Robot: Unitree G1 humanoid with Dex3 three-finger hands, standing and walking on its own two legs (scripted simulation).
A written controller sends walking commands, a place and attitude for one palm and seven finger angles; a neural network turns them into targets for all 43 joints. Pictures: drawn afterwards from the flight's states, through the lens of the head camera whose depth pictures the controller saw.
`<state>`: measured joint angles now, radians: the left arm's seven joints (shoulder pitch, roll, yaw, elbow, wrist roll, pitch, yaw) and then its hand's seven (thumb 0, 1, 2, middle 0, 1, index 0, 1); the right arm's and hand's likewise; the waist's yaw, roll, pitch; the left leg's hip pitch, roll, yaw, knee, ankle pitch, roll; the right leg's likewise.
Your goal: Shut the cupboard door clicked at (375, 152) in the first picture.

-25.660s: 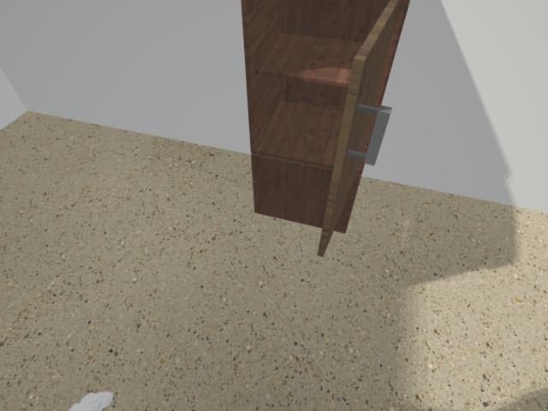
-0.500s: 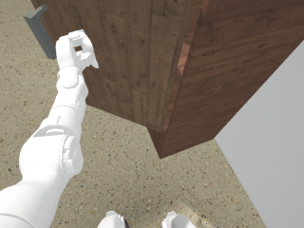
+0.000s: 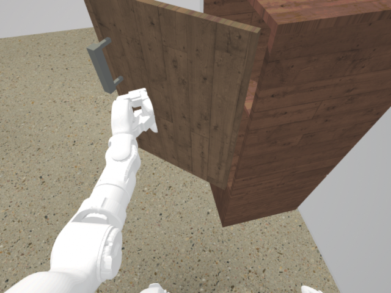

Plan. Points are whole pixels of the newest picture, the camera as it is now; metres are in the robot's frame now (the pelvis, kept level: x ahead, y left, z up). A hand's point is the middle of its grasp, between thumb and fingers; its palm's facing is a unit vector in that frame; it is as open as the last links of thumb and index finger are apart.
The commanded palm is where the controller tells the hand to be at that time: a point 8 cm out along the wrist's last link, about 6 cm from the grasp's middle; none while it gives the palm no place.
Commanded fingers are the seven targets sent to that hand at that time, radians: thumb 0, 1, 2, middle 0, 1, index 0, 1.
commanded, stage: draw the hand back to the body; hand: left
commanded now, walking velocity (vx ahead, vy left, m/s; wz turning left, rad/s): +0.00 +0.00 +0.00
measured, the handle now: (108, 66) +0.65 +0.21 +0.09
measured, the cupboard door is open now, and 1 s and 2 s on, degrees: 47 47 47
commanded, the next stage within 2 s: step back with the hand held close in 1.66 s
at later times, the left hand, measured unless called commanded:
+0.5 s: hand (104, 138) +0.38 +0.15 +0.13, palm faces +0.07 -1.00 -0.01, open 3.1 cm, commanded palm +0.33 +0.20 +0.14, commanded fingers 0.00 0.90 0.90 -1.25 -1.44 -1.25 -1.44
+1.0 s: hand (10, 195) +0.25 +0.24 +0.17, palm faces +0.29 -0.92 -0.28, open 4.0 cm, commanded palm +0.21 +0.29 +0.19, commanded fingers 0.00 0.90 0.90 -0.56 -0.69 -0.56 -0.69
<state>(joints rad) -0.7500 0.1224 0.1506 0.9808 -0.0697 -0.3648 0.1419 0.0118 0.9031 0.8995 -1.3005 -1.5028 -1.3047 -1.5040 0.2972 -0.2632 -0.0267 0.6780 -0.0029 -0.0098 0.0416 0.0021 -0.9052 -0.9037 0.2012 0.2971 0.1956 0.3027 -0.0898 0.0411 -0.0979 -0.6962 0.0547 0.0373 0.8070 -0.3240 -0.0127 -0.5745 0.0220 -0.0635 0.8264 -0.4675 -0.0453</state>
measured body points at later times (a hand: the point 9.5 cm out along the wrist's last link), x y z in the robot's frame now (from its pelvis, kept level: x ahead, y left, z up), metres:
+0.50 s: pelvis +0.00 +0.01 +0.02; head +0.02 -0.01 +0.47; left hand +0.36 +0.21 +0.13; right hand +0.09 -0.25 -0.10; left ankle +0.04 +0.13 -0.70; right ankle -0.04 -0.09 -0.70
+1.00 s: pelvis +0.00 +0.03 +0.04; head -0.01 +0.01 +0.49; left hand +0.23 +0.29 +0.19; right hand +0.20 -0.17 -0.04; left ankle +0.04 +0.13 -0.70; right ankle -0.04 -0.09 -0.70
